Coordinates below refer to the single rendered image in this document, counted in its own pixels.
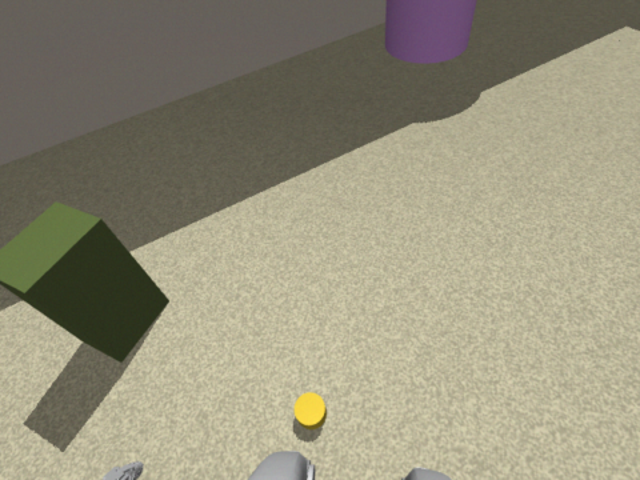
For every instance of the left robot hand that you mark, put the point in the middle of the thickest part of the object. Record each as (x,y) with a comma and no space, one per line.
(128,472)

